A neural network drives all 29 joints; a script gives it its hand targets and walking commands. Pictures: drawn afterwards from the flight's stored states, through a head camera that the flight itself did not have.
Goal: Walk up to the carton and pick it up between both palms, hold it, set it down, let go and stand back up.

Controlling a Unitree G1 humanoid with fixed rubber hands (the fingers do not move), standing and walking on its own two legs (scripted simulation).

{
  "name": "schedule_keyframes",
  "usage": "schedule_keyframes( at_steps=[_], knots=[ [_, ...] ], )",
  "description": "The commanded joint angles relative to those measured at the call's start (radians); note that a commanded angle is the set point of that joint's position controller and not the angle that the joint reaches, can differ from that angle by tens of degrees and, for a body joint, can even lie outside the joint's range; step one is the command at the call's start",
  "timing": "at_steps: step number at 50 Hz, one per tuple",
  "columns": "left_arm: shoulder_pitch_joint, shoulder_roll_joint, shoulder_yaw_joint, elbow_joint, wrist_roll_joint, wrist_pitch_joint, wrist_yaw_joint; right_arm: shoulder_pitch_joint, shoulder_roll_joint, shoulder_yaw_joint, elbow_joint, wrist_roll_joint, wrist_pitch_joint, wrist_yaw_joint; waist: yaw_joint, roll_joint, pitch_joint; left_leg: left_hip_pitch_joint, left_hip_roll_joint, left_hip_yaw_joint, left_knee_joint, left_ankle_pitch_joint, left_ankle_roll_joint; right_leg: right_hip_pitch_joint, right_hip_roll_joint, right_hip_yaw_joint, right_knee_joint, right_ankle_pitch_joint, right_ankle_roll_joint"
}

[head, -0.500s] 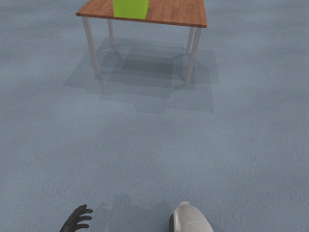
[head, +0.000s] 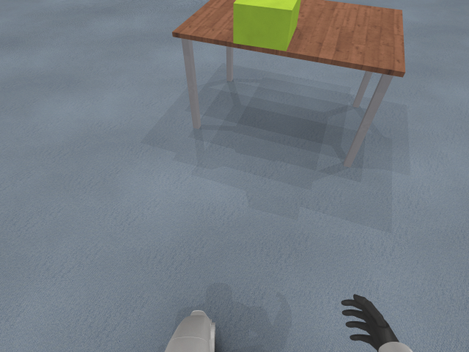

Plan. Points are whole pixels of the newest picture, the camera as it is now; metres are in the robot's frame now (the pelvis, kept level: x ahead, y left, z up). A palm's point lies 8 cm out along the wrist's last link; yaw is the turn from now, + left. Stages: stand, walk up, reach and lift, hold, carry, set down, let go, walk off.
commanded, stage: walk up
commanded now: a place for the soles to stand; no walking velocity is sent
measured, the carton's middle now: (268, 15) +1.49 -0.05 -0.05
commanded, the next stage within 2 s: none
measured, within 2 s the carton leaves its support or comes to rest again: neither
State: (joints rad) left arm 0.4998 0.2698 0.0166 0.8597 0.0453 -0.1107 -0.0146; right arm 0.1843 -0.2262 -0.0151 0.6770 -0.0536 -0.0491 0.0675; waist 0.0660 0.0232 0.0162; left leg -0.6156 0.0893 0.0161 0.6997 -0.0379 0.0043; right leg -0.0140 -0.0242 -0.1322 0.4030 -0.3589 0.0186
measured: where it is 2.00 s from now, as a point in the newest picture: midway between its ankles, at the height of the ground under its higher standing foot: (247, 201)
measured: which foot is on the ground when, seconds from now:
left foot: up 0.00-0.06, down 0.08-0.58, up 0.60-0.98, down 1.00-1.00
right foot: down 0.00-0.08, up 0.10-0.56, down 0.58-1.00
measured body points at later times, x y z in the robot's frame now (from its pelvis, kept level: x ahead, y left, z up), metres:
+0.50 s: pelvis +0.28 +0.01 +0.01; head +0.28 +0.02 +0.46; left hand +0.42 +0.24 -0.11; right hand +0.22 -0.25 -0.12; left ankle +0.21 +0.13 -0.73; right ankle +0.42 -0.14 -0.69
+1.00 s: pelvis +0.54 +0.00 -0.02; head +0.55 +0.01 +0.43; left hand +0.51 +0.27 -0.15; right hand +0.70 -0.23 -0.11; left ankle +0.67 +0.11 -0.74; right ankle +0.43 -0.14 -0.73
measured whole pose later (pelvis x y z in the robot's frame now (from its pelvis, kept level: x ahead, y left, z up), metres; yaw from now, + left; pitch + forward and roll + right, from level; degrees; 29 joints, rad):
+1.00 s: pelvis +0.54 +0.00 -0.02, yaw +0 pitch -2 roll -2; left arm 0.52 0.28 0.01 0.80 0.05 -0.07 -0.01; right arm 0.22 -0.22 -0.01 0.68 -0.06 -0.06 0.05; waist 0.06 0.01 0.04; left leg -0.45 0.04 0.06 0.61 -0.13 0.03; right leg -0.06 -0.07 -0.10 0.60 -0.49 0.03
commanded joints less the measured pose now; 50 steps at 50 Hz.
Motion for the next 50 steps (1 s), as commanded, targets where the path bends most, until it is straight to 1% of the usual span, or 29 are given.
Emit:
schedule_keyframes(
  at_steps=[1, 2, 3, 4, 5, 6, 7, 8, 10, 12, 14, 16, 19, 23, 26, 28, 29, 30, 31, 32, 34, 37, 38, 41, 44, 46, 48, 49, 50],
  knots=[
    [0.006, 0.151, 0.03, -0.044, 0.013, 0.007, 0.005, 0.002, -0.066, -0.022, -0.045, -0.012, -0.016, -0.008, -0.052, -0.078, 0.147, 0.179, -0.032, 0.044, -0.078, -0.017, 0.025, -0.181, -0.254, 0.114, -0.151, 0.166, -0.198],
    [-0.002, 0.165, 0.033, -0.05, 0.015, 0.019, 0.006, 0.068, -0.079, -0.03, -0.028, -0.019, -0.023, -0.015, -0.082, -0.068, 0.131, 0.246, -0.052, 0.058, -0.113, -0.055, 0.032, -0.165, -0.237, 0.091, -0.044, 0.212, -0.183],
    [0.002, 0.158, 0.025, -0.054, 0.018, 0.031, 0.006, 0.162, -0.099, -0.044, 0.001, -0.025, -0.028, -0.025, -0.119, -0.021, 0.076, 0.368, -0.076, 0.058, -0.144, -0.1, 0.046, -0.183, -0.198, 0.041, 0.131, 0.261, -0.164],
    [0.06, 0.12, 0.009, -0.054, 0.027, 0.043, 0.002, 0.305, -0.137, -0.067, 0.034, -0.035, -0.029, -0.04, -0.157, 0.068, -0.063, 0.583, -0.054, 0.0, -0.096, -0.166, 0.054, -0.26, -0.137, -0.015, 0.398, 0.201, -0.143],
    [0.125, 0.053, -0.013, -0.078, 0.014, 0.052, -0.002, 0.41, -0.217, -0.092, 0.02, -0.022, -0.024, -0.054, -0.179, 0.232, -0.206, 0.759, 0.171, -0.371, -0.153, -0.306, 0.106, -0.426, -0.029, -0.016, 0.716, -0.089, -0.098],
    [0.13, 0.09, -0.001, -0.128, -0.013, 0.063, -0.005, 0.406, -0.287, -0.101, -0.008, 0.023, -0.017, -0.07, -0.173, 0.198, -0.268, 0.839, 0.321, -0.834, -0.377, -0.52, 0.201, -0.625, 0.046, 0.114, 0.88, -0.198, -0.069],
    [0.039, 0.135, 0.01, -0.158, -0.019, 0.064, -0.005, 0.346, -0.271, -0.102, -0.028, 0.052, -0.008, -0.083, -0.167, 0.099, -0.215, 0.779, 0.319, -0.876, -0.464, -0.674, 0.225, -0.69, -0.005, 0.19, 0.961, -0.144, -0.063],
    [-0.011, 0.127, 0.008, -0.186, -0.017, 0.057, -0.007, 0.294, -0.235, -0.089, -0.032, 0.048, -0.005, -0.089, -0.147, 0.088, -0.121, 0.716, 0.301, -0.744, -0.459, -0.639, 0.209, -0.744, -0.025, 0.198, 0.979, -0.094, -0.058],
    [-0.056, 0.103, 0.005, -0.19, -0.003, 0.047, -0.01, 0.244, -0.162, -0.061, -0.021, 0.034, -0.021, -0.089, -0.114, 0.049, -0.017, 0.525, 0.245, -0.464, -0.438, -0.385, 0.2, -0.695, -0.076, 0.204, 0.847, -0.061, -0.038],
    [-0.012, 0.067, 0.008, -0.172, 0.005, 0.057, -0.022, 0.234, -0.114, -0.047, 0.017, 0.026, -0.046, -0.076, -0.072, 0.053, 0.0, 0.373, 0.202, -0.343, -0.48, -0.37, 0.197, -0.575, -0.077, 0.198, 0.739, -0.048, -0.019],
    [-0.002, 0.041, 0.01, -0.161, 0.007, 0.069, -0.033, 0.232, -0.117, -0.042, 0.035, 0.022, -0.058, -0.067, -0.047, 0.078, 0.031, 0.31, 0.182, -0.269, -0.516, -0.434, 0.202, -0.571, -0.072, 0.18, 0.673, 0.027, -0.016],
    [-0.06, 0.039, 0.01, -0.165, 0.013, 0.07, -0.044, 0.253, -0.114, -0.041, 0.056, 0.026, -0.06, -0.067, -0.058, 0.056, 0.059, 0.305, 0.151, -0.219, -0.532, -0.487, 0.197, -0.604, -0.067, 0.153, 0.588, 0.135, -0.005],
    [-0.189, 0.026, 0.004, -0.196, 0.014, 0.066, -0.053, 0.286, -0.141, -0.049, 0.088, 0.027, -0.063, -0.06, -0.088, 0.085, 0.087, 0.315, 0.134, -0.13, -0.526, -0.466, 0.184, -0.587, -0.069, 0.105, 0.424, 0.286, 0.002],
    [-0.276, 0.025, 0.008, -0.214, 0.014, 0.06, -0.05, 0.331, -0.162, -0.044, 0.117, 0.011, -0.056, -0.056, -0.107, 0.074, 0.14, 0.315, 0.156, -0.093, -0.523, -0.43, 0.177, -0.484, -0.055, 0.086, 0.301, 0.337, -0.017],
    [-0.248, 0.032, 0.014, -0.21, 0.014, 0.045, -0.033, 0.328, -0.19, -0.04, 0.128, -0.005, -0.042, -0.054, -0.09, 0.099, 0.136, 0.382, 0.158, -0.053, -0.409, -0.251, 0.161, -0.381, -0.03, 0.054, 0.211, 0.255, -0.044],
    [-0.091, 0.062, 0.038, -0.163, 0.023, 0.03, -0.009, 0.347, -0.163, -0.018, 0.132, -0.008, -0.026, -0.052, -0.026, -0.006, 0.057, 0.355, 0.083, 0.022, -0.116, -0.106, 0.129, -0.17, 0.015, 0.031, 0.17, 0.189, -0.072],
    [0.04, 0.115, 0.06, -0.146, 0.034, 0.027, 0.002, 0.395, -0.12, -0.003, 0.127, -0.013, -0.019, -0.049, 0.021, -0.116, -0.065, 0.27, 0.025, 0.061, 0.17, -0.126, 0.095, 0.019, -0.073, 0.158, 0.188, 0.106, -0.094],
    [0.123, 0.194, 0.08, -0.162, 0.024, 0.031, 0.014, 0.433, -0.067, 0.012, 0.092, 0.0, -0.013, -0.047, 0.028, -0.271, -0.146, 0.104, -0.07, 0.046, 0.458, -0.476, 0.043, 0.125, -0.325, 0.549, 0.073, 0.048, -0.123],
    [0.1, 0.24, 0.09, -0.185, -0.018, 0.044, 0.027, 0.413, -0.111, 0.0, 0.047, 0.02, -0.003, -0.053, 0.019, -0.248, -0.173, -0.056, -0.112, -0.038, 0.579, -0.526, 0.01, 0.178, -0.436, 0.895, -0.123, -0.1, -0.246],
    [0.04, 0.208, 0.085, -0.198, -0.037, 0.051, 0.037, 0.319, -0.155, -0.01, 0.023, 0.016, -0.002, -0.055, 0.029, -0.153, -0.075, -0.115, -0.045, -0.07, 0.653, -0.456, -0.004, 0.104, -0.425, 0.845, -0.162, -0.14, -0.271],
    [-0.031, 0.142, 0.059, -0.198, -0.028, 0.038, 0.036, 0.247, -0.135, -0.014, 0.007, 0.008, -0.004, -0.054, -0.001, -0.119, 0.043, -0.106, -0.002, -0.078, 0.598, -0.393, -0.002, -0.045, -0.372, 0.579, -0.134, 0.07, -0.253],
    [-0.053, 0.087, 0.04, -0.161, -0.01, 0.009, 0.022, 0.265, -0.09, -0.014, 0.019, 0.004, 0.005, -0.038, -0.063, -0.123, 0.053, 0.0, 0.006, -0.063, 0.458, -0.368, -0.021, -0.155, -0.304, 0.37, -0.119, 0.312, -0.26],
    [-0.041, 0.075, 0.037, -0.155, -0.009, 0.001, 0.022, 0.246, -0.073, -0.011, 0.018, -0.001, 0.009, -0.031, -0.058, -0.1, 0.066, 0.013, 0.004, -0.053, 0.413, -0.325, -0.021, -0.18, -0.284, 0.322, -0.129, 0.344, -0.255],
    [-0.05, 0.096, 0.036, -0.131, -0.007, -0.005, 0.016, 0.153, -0.027, 0.005, -0.006, -0.001, 0.006, -0.015, -0.062, -0.152, 0.109, 0.054, 0.006, -0.003, 0.156, -0.175, -0.021, -0.217, -0.218, 0.182, -0.13, 0.359, -0.226],
    [-0.034, 0.132, 0.036, -0.12, -0.002, -0.002, 0.009, 0.077, -0.029, 0.001, -0.023, 0.001, -0.003, -0.009, -0.05, -0.155, 0.067, 0.206, -0.04, 0.057, 0.003, -0.029, 0.001, -0.242, -0.21, 0.132, -0.111, 0.315, -0.208],
    [-0.024, 0.154, 0.037, -0.115, 0.002, 0.012, 0.007, 0.09, -0.056, -0.014, -0.017, -0.003, -0.006, -0.013, -0.058, -0.144, 0.064, 0.279, -0.047, 0.062, -0.041, -0.036, 0.015, -0.247, -0.233, 0.128, -0.077, 0.204, -0.2],
    [-0.022, 0.157, 0.031, -0.113, 0.007, 0.033, 0.006, 0.159, -0.086, -0.035, -0.003, -0.005, -0.007, -0.023, -0.096, -0.077, 0.073, 0.399, -0.065, 0.061, -0.089, -0.075, 0.027, -0.292, -0.23, 0.13, 0.032, 0.119, -0.177],
    [-0.002, 0.128, 0.017, -0.109, 0.012, 0.044, 0.005, 0.234, -0.113, -0.051, 0.018, -0.013, -0.013, -0.033, -0.128, -0.008, 0.052, 0.492, -0.082, 0.046, -0.112, -0.138, 0.035, -0.322, -0.192, 0.091, 0.195, 0.14, -0.157],
    [0.04, 0.074, -0.005, -0.12, 0.015, 0.052, 0.001, 0.35, -0.166, -0.071, 0.033, -0.022, -0.017, -0.046, -0.168, 0.121, -0.041, 0.628, 0.036, -0.127, -0.144, -0.253, 0.065, -0.39, -0.108, 0.013, 0.496, 0.1, -0.11]
  ],
)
